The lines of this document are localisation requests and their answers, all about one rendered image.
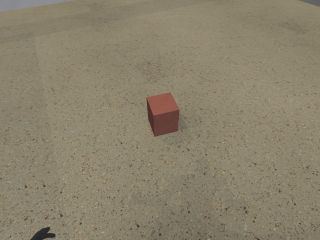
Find left robot hand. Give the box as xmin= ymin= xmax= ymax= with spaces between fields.
xmin=30 ymin=227 xmax=56 ymax=240

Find carton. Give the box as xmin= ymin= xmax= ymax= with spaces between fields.
xmin=146 ymin=92 xmax=180 ymax=137

